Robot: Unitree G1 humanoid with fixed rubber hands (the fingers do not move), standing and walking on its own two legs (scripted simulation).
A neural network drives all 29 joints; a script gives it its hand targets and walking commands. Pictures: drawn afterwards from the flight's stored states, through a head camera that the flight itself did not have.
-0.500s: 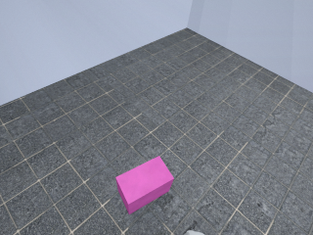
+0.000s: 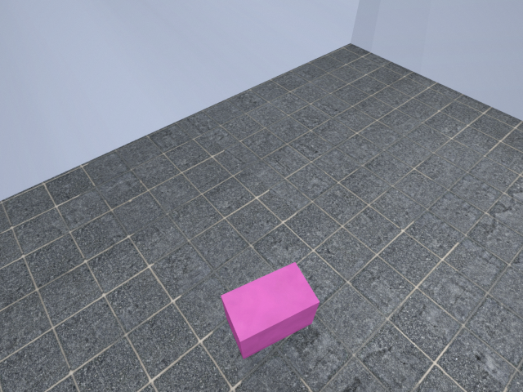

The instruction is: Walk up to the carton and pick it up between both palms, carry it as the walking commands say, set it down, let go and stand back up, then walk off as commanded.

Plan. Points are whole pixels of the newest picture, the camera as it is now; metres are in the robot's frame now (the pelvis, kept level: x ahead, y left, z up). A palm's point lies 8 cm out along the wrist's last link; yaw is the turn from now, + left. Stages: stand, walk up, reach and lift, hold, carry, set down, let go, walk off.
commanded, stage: walk up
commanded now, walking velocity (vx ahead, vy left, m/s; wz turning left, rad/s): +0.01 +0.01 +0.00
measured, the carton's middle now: (269, 310) +0.49 +0.01 -0.66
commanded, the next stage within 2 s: none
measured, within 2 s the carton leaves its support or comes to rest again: neither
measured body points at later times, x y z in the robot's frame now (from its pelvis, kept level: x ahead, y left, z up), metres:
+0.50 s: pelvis +0.01 +0.04 +0.00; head +0.00 +0.05 +0.45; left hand +0.00 +0.28 -0.16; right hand +0.01 -0.19 -0.15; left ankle -0.02 +0.14 -0.73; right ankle -0.02 -0.08 -0.74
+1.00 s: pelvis +0.04 +0.01 +0.02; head +0.08 +0.05 +0.46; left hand +0.14 +0.28 -0.14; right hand -0.02 -0.27 -0.10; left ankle -0.01 +0.15 -0.74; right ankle +0.06 -0.16 -0.66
